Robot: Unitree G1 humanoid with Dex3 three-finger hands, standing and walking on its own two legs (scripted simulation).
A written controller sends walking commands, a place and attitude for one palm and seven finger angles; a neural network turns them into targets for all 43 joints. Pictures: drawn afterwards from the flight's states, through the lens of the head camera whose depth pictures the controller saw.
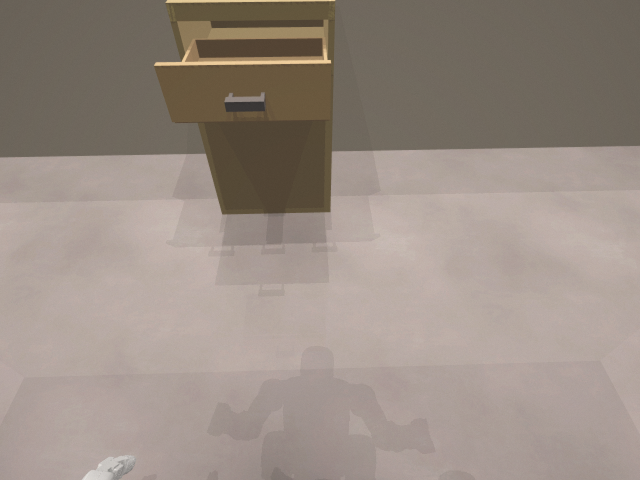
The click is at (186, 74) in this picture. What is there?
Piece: drawer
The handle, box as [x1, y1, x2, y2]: [224, 92, 265, 111]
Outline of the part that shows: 264,92 261,92 260,96 255,97 234,97 232,93 229,93 229,95 225,98 224,101 226,111 264,110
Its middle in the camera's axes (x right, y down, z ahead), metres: -0.20 -0.36 +1.02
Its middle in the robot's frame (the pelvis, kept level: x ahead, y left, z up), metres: +1.00 +0.25 -0.04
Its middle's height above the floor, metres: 0.73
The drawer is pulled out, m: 0.29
